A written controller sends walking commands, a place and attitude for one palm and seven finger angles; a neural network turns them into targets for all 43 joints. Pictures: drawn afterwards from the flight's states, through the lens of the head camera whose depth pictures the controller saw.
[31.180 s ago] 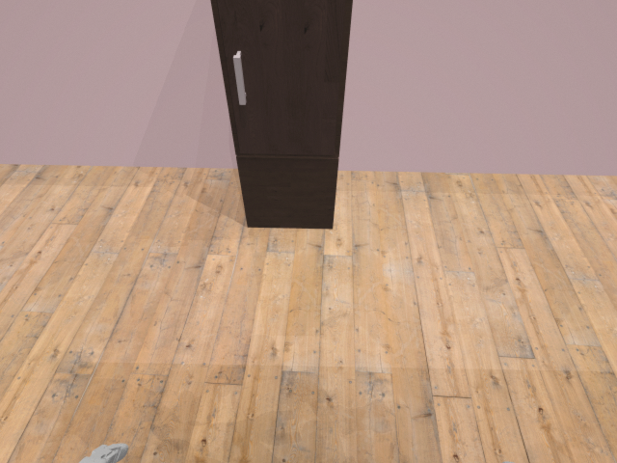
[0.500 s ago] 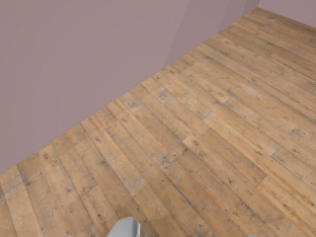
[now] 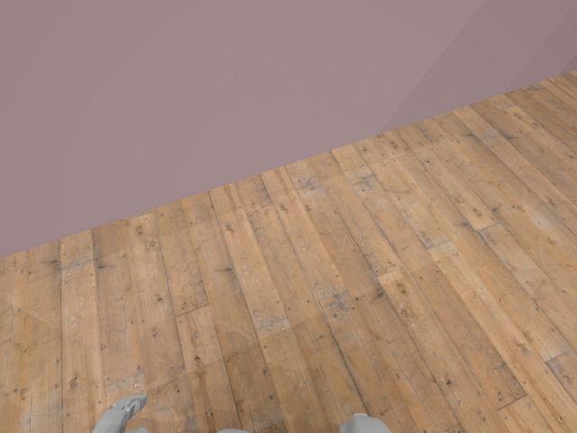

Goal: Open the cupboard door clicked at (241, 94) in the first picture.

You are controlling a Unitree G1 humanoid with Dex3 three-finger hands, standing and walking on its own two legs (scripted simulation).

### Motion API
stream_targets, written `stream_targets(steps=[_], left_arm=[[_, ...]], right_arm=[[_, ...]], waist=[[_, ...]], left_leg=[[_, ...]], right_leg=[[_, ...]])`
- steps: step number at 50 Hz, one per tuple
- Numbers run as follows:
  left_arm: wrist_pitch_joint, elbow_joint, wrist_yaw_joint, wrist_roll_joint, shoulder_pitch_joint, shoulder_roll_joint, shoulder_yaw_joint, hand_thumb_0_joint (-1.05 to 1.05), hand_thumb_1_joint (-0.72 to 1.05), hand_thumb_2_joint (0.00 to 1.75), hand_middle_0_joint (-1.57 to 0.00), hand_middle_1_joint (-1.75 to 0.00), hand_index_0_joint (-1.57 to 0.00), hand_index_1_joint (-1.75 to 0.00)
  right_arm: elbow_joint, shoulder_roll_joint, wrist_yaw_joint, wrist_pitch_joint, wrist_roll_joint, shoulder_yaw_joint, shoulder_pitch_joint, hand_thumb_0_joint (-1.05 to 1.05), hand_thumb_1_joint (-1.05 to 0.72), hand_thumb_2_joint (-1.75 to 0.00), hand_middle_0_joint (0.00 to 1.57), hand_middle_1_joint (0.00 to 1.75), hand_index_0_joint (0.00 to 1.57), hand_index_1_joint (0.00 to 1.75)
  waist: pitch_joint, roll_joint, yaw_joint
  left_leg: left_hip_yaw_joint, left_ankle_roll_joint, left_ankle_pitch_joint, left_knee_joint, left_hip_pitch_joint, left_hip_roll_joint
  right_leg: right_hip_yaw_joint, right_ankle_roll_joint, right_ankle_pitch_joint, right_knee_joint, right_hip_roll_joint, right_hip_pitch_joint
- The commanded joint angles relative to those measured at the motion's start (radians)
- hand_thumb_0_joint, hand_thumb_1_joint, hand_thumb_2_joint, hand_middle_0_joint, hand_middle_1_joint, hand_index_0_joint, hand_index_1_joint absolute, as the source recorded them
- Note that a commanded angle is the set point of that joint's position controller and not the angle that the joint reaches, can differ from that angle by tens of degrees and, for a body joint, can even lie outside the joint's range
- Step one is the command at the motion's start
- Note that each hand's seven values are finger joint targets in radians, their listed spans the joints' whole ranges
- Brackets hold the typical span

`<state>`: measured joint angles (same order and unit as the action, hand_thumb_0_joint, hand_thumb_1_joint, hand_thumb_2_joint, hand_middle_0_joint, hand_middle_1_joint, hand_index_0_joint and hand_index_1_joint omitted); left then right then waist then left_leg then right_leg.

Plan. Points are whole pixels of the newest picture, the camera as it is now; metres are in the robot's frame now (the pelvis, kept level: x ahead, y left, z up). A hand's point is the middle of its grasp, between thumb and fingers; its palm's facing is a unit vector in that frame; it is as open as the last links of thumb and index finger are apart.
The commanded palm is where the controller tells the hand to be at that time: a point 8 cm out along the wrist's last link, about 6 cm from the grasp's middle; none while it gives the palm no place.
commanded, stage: turn to face it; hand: left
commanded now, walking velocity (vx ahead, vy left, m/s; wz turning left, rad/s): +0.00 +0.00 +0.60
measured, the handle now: out of the picture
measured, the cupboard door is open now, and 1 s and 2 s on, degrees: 54 54 54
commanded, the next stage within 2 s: none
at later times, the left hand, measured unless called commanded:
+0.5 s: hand out of the picture -0.01 +0.17 -0.18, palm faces +0.36 -0.90 -0.24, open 7.3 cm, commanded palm none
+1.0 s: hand out of the picture +0.02 +0.12 -0.14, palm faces +0.55 -0.78 -0.30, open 7.4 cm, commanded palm none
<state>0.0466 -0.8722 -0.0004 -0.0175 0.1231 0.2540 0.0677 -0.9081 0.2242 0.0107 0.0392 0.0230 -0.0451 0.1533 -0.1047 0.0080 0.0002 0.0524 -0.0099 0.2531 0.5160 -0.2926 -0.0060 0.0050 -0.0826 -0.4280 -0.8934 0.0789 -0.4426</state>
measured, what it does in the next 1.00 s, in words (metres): steps to the right, turning left: right foot, then left foot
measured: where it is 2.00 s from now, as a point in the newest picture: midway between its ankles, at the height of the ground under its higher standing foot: outside the picture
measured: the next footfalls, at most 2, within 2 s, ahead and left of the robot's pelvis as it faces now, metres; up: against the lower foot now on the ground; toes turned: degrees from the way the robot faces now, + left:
right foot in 0.08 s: +0.04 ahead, -0.14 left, +0.00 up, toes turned +0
left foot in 0.48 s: +0.03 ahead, +0.08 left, +0.00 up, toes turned +24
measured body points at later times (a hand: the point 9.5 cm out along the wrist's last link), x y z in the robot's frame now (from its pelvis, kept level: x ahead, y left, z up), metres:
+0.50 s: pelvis +0.02 -0.04 -0.01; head +0.07 -0.01 +0.43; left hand -0.03 +0.22 -0.16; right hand +0.22 -0.24 -0.14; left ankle -0.01 +0.06 -0.74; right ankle +0.00 -0.15 -0.73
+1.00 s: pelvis +0.05 -0.10 +0.00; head +0.11 -0.10 +0.45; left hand -0.01 +0.16 -0.12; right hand +0.25 -0.28 -0.16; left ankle -0.04 +0.02 -0.66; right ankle +0.09 -0.19 -0.73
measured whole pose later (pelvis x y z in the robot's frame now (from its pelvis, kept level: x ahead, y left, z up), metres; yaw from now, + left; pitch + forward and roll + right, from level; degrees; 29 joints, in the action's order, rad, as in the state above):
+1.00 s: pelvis +0.05 -0.10 +0.00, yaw +36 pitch +0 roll +2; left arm 0.01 -0.86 -0.02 -0.02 0.16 0.19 0.03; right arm -0.94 0.27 0.02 0.08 0.02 -0.09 0.17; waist -0.11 0.05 0.03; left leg 0.04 -0.05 0.46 1.09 -0.51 -0.04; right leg 0.10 0.03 -0.34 -0.57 0.07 -0.25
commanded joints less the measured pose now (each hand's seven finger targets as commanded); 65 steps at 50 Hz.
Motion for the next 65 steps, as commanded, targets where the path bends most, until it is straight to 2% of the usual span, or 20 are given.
stream_targets(steps=[1,2,4,5,10,19,22,23,24,25,26,32,42,43,44,45,48,51,61,65], left_arm=[[-0.033,0.062,-0.008,0.006,0.093,0.07,0.018,0.0,0.9,0.9,-0.2,-0.3,-0.2,-0.3],[-0.042,0.048,-0.011,0.007,0.147,0.087,0.025,0.0,0.9,0.9,-0.2,-0.3,-0.2,-0.3],[-0.058,0.043,-0.029,-0.014,0.194,0.253,0.054,0.0,0.9,0.9,-0.2,-0.3,-0.2,-0.3],[-0.058,0.046,-0.033,-0.006,0.183,0.23,0.04,0.0,0.9,0.9,-0.2,-0.3,-0.2,-0.3],[-0.056,0.075,-0.036,-0.002,0.064,0.111,0.012,0.0,0.9,0.9,-0.2,-0.3,-0.2,-0.3],[-0.058,0.028,-0.034,-0.013,0.16,0.155,0.04,0.0,0.9,0.9,-0.2,-0.3,-0.2,-0.3],[-0.056,0.025,-0.025,-0.003,0.136,0.166,0.046,0.0,0.9,0.9,-0.2,-0.3,-0.2,-0.3],[-0.052,0.034,-0.021,0.005,0.119,0.151,0.043,0.0,0.9,0.9,-0.2,-0.3,-0.2,-0.3],[-0.045,0.075,-0.011,0.013,0.089,0.078,0.026,0.0,0.9,0.9,-0.2,-0.3,-0.2,-0.3],[-0.031,0.11,-0.019,0.004,0.014,0.07,0.013,0.0,0.9,0.9,-0.2,-0.3,-0.2,-0.3],[-0.026,0.122,-0.022,0.001,-0.019,0.089,0.012,0.0,0.9,0.9,-0.2,-0.3,-0.2,-0.3],[-0.012,0.033,-0.007,-0.004,0.064,0.082,0.027,0.0,0.9,0.9,-0.2,-0.3,-0.2,-0.3],[-0.034,0.052,-0.012,0.009,0.119,0.072,0.022,0.0,0.9,0.9,-0.2,-0.3,-0.2,-0.3],[-0.045,0.042,-0.018,0.004,0.171,0.114,0.032,0.0,0.9,0.9,-0.2,-0.3,-0.2,-0.3],[-0.055,0.04,-0.029,-0.013,0.194,0.211,0.053,0.0,0.9,0.9,-0.2,-0.3,-0.2,-0.3],[-0.051,0.05,-0.033,-0.01,0.17,0.241,0.047,0.0,0.9,0.9,-0.2,-0.3,-0.2,-0.3],[-0.051,0.075,-0.036,0.001,0.035,0.118,0.015,0.0,0.9,0.9,-0.2,-0.3,-0.2,-0.3],[-0.059,0.07,-0.035,0.001,0.072,0.097,0.01,0.0,0.9,0.9,-0.2,-0.3,-0.2,-0.3],[-0.057,0.013,-0.034,-0.013,0.187,0.14,0.036,0.0,0.9,0.9,-0.2,-0.3,-0.2,-0.3],[-0.055,0.011,-0.024,-0.003,0.153,0.164,0.047,0.0,0.9,0.9,-0.2,-0.3,-0.2,-0.3]], right_arm=[[0.078,0.223,-0.018,-0.01,0.0,-0.076,-0.039,0.0,-0.9,-0.9,0.2,0.3,0.2,0.3],[0.085,0.206,-0.017,-0.009,-0.006,-0.076,-0.056,0.0,-0.9,-0.9,0.2,0.3,0.2,0.3],[0.122,0.089,-0.01,-0.015,-0.017,-0.059,-0.045,0.0,-0.9,-0.9,0.2,0.3,0.2,0.3],[0.113,0.137,-0.008,-0.009,-0.01,-0.064,-0.049,0.0,-0.9,-0.9,0.2,0.3,0.2,0.3],[0.056,0.088,0.013,0.019,-0.008,-0.05,-0.032,0.0,-0.9,-0.9,0.2,0.3,0.2,0.3],[0.072,0.059,0.02,0.006,-0.014,-0.031,-0.11,0.0,-0.9,-0.9,0.2,0.3,0.2,0.3],[0.059,0.095,0.015,-0.005,-0.009,-0.04,-0.019,0.0,-0.9,-0.9,0.2,0.3,0.2,0.3],[0.04,0.145,0.014,-0.011,-0.005,-0.054,0.061,0.0,-0.9,-0.9,0.2,0.3,0.2,0.3],[0.032,0.268,0.006,-0.019,0.004,-0.087,0.14,0.0,-0.9,-0.9,0.2,0.3,0.2,0.3],[0.013,0.308,-0.006,-0.009,-0.003,-0.092,0.192,0.0,-0.9,-0.9,0.2,0.3,0.2,0.3],[0.018,0.287,-0.011,-0.007,-0.001,-0.082,0.168,0.0,-0.9,-0.9,0.2,0.3,0.2,0.3],[0.071,0.206,-0.027,-0.026,-0.001,-0.055,-0.005,0.0,-0.9,-0.9,0.2,0.3,0.2,0.3],[0.078,0.212,-0.017,-0.009,-0.002,-0.076,-0.041,0.0,-0.9,-0.9,0.2,0.3,0.2,0.3],[0.086,0.175,-0.015,-0.009,-0.011,-0.074,-0.046,0.0,-0.9,-0.9,0.2,0.3,0.2,0.3],[0.104,0.1,-0.01,-0.01,-0.019,-0.064,-0.029,0.0,-0.9,-0.9,0.2,0.3,0.2,0.3],[0.115,0.125,-0.007,-0.009,-0.01,-0.067,-0.059,0.0,-0.9,-0.9,0.2,0.3,0.2,0.3],[0.051,0.125,0.003,0.017,-0.002,-0.072,-0.019,0.0,-0.9,-0.9,0.2,0.3,0.2,0.3],[0.039,0.086,0.016,0.022,-0.008,-0.055,-0.02,0.0,-0.9,-0.9,0.2,0.3,0.2,0.3],[0.067,0.057,0.018,0.012,-0.012,-0.032,-0.126,0.0,-0.9,-0.9,0.2,0.3,0.2,0.3],[0.053,0.092,0.012,-0.003,-0.009,-0.038,-0.034,0.0,-0.9,-0.9,0.2,0.3,0.2,0.3]], waist=[[0.164,0.166,-0.021],[0.186,0.126,-0.05],[0.208,-0.372,-0.078],[0.194,-0.299,-0.069],[0.115,-0.234,0.007],[0.136,-0.205,-0.043],[0.177,-0.166,0.014],[0.22,-0.048,0.063],[0.249,0.274,0.109],[0.255,0.251,0.124],[0.2,0.128,0.106],[0.157,0.111,0.004],[0.176,0.162,-0.03],[0.199,0.046,-0.059],[0.205,-0.267,-0.068],[0.164,-0.334,-0.07],[0.079,-0.241,0.014],[0.112,-0.195,0.009],[0.129,-0.223,-0.051],[0.174,-0.175,0.012]], left_leg=[[0.216,0.134,-0.317,-0.055,-0.001,0.175],[0.198,0.095,-0.234,0.004,-0.068,0.135],[-0.036,-0.038,0.382,0.443,-0.35,-0.078],[0.023,-0.024,0.397,0.64,-0.324,-0.014],[-0.052,-0.06,0.186,0.671,-0.305,0.033],[-0.155,-0.037,0.197,0.249,-0.159,0.021],[-0.175,-0.013,0.03,0.022,0.047,-0.004],[-0.097,0.019,-0.15,-0.067,0.227,0.053],[0.321,0.172,-0.515,-0.112,0.383,0.351],[0.401,0.275,-0.724,-0.119,0.36,0.45],[0.322,0.277,-0.595,-0.124,0.283,0.437],[0.166,0.165,-0.296,-0.181,0.12,0.226],[0.252,0.126,-0.238,-0.055,-0.044,0.153],[0.215,0.075,-0.113,0.031,-0.15,0.091],[0.039,-0.011,0.196,0.265,-0.334,-0.054],[0.004,-0.028,0.381,0.524,-0.339,-0.054],[0.013,-0.042,0.208,0.752,-0.327,0.021],[-0.044,-0.062,0.143,0.681,-0.32,0.02],[-0.145,-0.04,0.205,0.277,-0.18,0.024],[-0.174,-0.007,0.039,0.02,0.054,-0.001]], right_leg=[[0.057,0.002,0.09,0.279,-0.074,0.201],[0.05,0.006,0.197,0.428,-0.053,0.324],[-0.392,0.174,0.437,0.606,0.405,0.491],[-0.34,0.236,0.518,0.577,0.436,0.384],[0.011,0.175,0.69,0.509,0.234,0.351],[0.082,0.193,0.794,0.432,0.299,0.432],[0.155,0.134,0.742,0.286,0.279,0.347],[0.191,0.086,0.595,0.132,0.247,0.212],[0.211,0.002,-0.084,-0.12,0.079,-0.099],[0.073,0.007,-0.271,-0.252,0.041,-0.177],[0.019,0.017,-0.216,-0.278,0.066,-0.168],[-0.011,-0.002,0.037,-0.251,0.027,-0.094],[0.043,0.013,0.125,0.358,-0.072,0.264],[-0.014,0.024,0.195,0.517,-0.005,0.413],[-0.299,0.113,0.2,0.631,0.276,0.52],[-0.405,0.211,0.327,0.643,0.436,0.375],[-0.138,0.2,0.483,0.569,0.273,0.281],[0.015,0.164,0.67,0.527,0.219,0.372],[0.088,0.194,0.781,0.452,0.302,0.453],[0.167,0.138,0.742,0.298,0.294,0.35]])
